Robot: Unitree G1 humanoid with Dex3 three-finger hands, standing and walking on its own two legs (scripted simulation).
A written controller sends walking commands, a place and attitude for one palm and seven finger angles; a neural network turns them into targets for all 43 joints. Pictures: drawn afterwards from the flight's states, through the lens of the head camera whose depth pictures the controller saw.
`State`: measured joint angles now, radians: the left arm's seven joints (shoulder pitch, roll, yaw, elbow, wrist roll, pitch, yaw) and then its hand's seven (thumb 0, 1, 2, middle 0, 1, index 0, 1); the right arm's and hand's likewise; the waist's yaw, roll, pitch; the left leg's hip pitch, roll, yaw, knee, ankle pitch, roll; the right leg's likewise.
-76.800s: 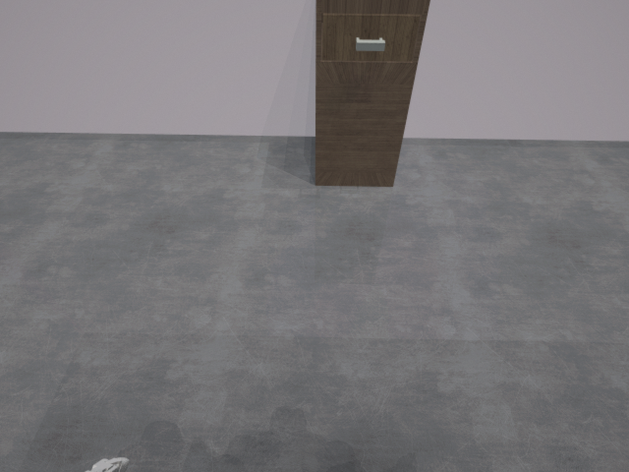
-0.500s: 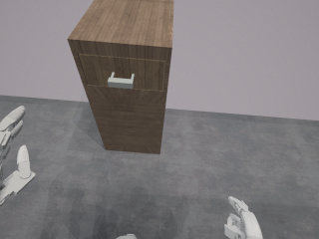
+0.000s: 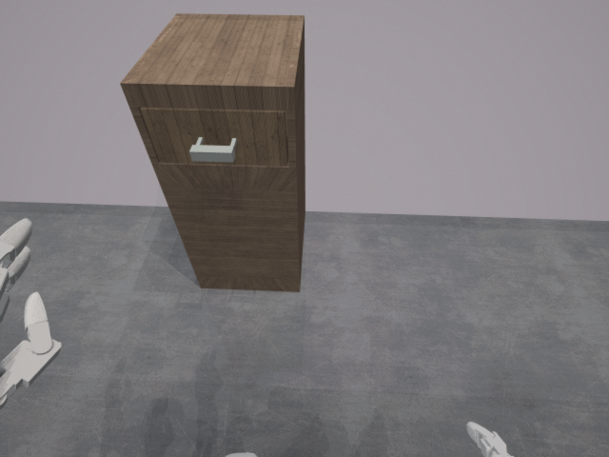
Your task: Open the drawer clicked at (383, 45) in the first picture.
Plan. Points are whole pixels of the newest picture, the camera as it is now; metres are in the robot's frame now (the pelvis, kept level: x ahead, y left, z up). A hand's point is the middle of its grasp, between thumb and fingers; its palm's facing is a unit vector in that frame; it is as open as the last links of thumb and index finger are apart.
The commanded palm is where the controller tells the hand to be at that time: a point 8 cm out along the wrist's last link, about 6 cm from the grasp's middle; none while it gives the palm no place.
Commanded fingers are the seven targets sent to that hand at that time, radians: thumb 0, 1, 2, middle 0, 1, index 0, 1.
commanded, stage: stop stepping back and stand still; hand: left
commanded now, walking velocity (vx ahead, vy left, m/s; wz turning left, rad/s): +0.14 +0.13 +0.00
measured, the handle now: (214, 147) +0.80 +0.27 -0.07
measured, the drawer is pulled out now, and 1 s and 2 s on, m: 0.00 0.00 0.00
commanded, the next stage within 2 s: let the arm hang, fingers relaxed in 0.76 s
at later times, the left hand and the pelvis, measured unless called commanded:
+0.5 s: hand out of the picture +0.14 +0.28 +0.15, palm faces +0.39 -0.83 -0.40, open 7.5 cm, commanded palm +0.08 +0.32 +0.17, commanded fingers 0.00 0.90 0.90 -0.20 -0.30 -0.20 -0.30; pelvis -0.04 +0.04 +0.00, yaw +1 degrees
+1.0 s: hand out of the picture +0.13 +0.30 -0.04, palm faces +0.07 -0.89 -0.45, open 7.4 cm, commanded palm none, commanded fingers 0.00 0.90 0.90 -0.20 -0.30 -0.20 -0.30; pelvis -0.06 +0.05 -0.01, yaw +1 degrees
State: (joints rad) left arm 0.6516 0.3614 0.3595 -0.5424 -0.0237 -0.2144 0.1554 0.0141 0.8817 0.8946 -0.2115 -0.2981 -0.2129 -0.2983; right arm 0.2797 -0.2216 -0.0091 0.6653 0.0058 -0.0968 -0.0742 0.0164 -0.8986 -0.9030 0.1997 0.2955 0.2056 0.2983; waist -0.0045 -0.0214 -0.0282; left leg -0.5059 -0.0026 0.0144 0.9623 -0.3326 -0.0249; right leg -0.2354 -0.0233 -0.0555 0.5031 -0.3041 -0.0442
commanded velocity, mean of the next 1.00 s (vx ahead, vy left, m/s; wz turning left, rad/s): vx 0.01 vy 0.01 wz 0.00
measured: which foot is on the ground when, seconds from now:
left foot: up 0.00-0.18, down 0.20-1.00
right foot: down 0.00-1.00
